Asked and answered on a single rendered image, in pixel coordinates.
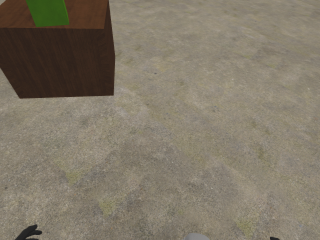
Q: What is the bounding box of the carton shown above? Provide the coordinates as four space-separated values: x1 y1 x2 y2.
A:
26 0 69 27

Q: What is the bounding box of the left robot hand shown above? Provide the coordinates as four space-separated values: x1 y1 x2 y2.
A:
15 224 42 240

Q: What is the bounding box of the pedestal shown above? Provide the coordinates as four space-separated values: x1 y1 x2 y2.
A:
0 0 116 99

